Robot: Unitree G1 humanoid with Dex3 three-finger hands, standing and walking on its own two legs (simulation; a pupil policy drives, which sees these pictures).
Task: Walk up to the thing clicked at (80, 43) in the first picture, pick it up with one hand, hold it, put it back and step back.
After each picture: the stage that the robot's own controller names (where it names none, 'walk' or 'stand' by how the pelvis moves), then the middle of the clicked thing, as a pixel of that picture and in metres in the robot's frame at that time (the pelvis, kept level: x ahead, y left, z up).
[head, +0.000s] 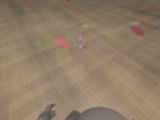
stand; (80, 42) +1.51 +0.31 -0.65
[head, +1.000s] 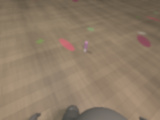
walk; (85, 47) +1.40 +0.12 -0.63
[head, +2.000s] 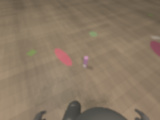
walk; (85, 62) +0.88 +0.12 -0.63
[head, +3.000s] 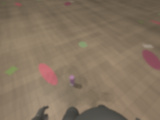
walk; (72, 81) +0.56 +0.23 -0.64
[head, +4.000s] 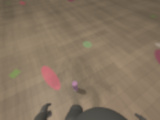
stand; (75, 86) +0.43 +0.21 -0.63
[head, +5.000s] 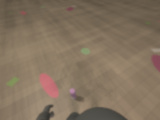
stand; (73, 94) +0.39 +0.24 -0.65
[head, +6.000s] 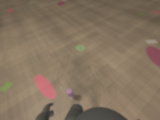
stand; (70, 94) +0.33 +0.28 -0.65
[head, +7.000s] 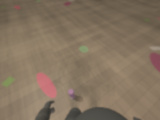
stand; (71, 94) +0.35 +0.24 -0.65
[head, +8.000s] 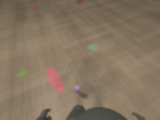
stand; (77, 90) +0.39 +0.20 -0.64
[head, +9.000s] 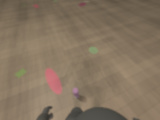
stand; (76, 93) +0.38 +0.20 -0.65
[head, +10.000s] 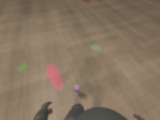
stand; (77, 90) +0.39 +0.18 -0.64
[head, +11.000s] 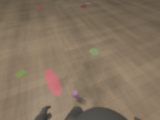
stand; (75, 95) +0.35 +0.20 -0.64
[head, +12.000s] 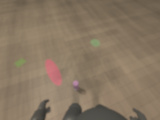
rise first; (75, 86) +0.39 +0.18 -0.64
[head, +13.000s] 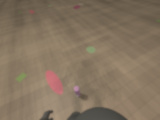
stand; (77, 91) +0.42 +0.22 -0.65
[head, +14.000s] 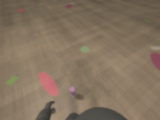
stand; (73, 92) +0.40 +0.23 -0.65
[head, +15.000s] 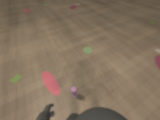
stand; (74, 92) +0.41 +0.22 -0.66
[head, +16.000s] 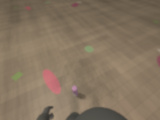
stand; (75, 91) +0.41 +0.21 -0.66
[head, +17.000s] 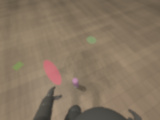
go down; (75, 83) +0.43 +0.19 -0.63
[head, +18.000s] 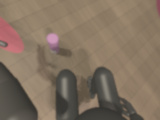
go down; (54, 45) +0.51 +0.21 -0.23
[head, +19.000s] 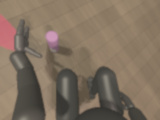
close in; (53, 43) +0.51 +0.22 -0.22
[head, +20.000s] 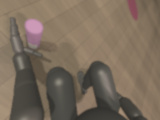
close in; (34, 37) +0.50 +0.24 -0.18
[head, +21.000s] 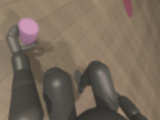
lift; (28, 37) +0.49 +0.25 -0.18
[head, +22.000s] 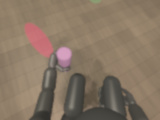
lift; (65, 62) +0.36 +0.21 -0.04
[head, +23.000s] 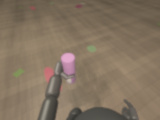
hold; (69, 70) +0.32 +0.16 +0.08
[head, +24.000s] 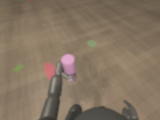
hold; (70, 70) +0.32 +0.16 +0.05
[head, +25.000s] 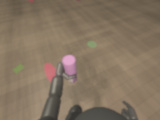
hold; (71, 71) +0.32 +0.16 +0.04
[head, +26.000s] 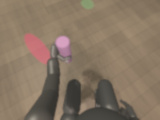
crouch; (65, 52) +0.45 +0.17 -0.03
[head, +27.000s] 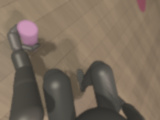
lower; (30, 39) +0.48 +0.23 -0.19
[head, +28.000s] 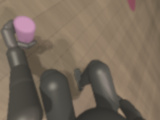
lower; (25, 36) +0.49 +0.24 -0.18
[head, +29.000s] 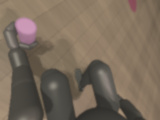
lower; (27, 37) +0.49 +0.24 -0.18
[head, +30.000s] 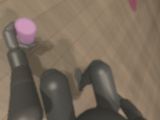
lower; (26, 38) +0.49 +0.24 -0.19
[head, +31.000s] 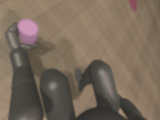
rest; (28, 38) +0.48 +0.24 -0.19
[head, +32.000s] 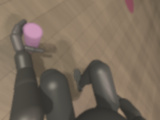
open; (32, 41) +0.48 +0.22 -0.19
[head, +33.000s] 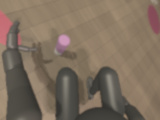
stand; (60, 47) +0.48 +0.18 -0.21
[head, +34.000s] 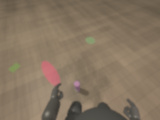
stand; (77, 86) +0.41 +0.15 -0.57
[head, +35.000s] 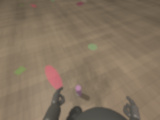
stand; (78, 91) +0.41 +0.15 -0.60
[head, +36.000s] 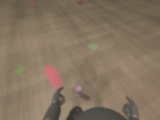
stand; (79, 91) +0.40 +0.14 -0.60
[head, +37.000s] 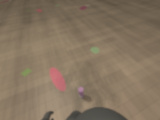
stand; (81, 92) +0.42 +0.15 -0.65
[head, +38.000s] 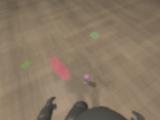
walk; (86, 79) +0.48 +0.08 -0.64
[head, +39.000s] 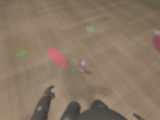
walk; (82, 67) +0.67 +0.11 -0.63
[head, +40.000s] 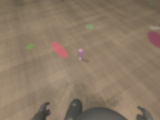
walk; (80, 55) +0.96 +0.24 -0.63
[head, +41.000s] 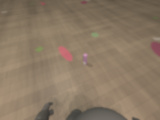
stand; (85, 59) +1.03 +0.16 -0.65
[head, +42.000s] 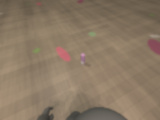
stand; (82, 59) +1.02 +0.19 -0.66
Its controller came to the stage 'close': yes
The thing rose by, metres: 0.69
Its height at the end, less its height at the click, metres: +0.00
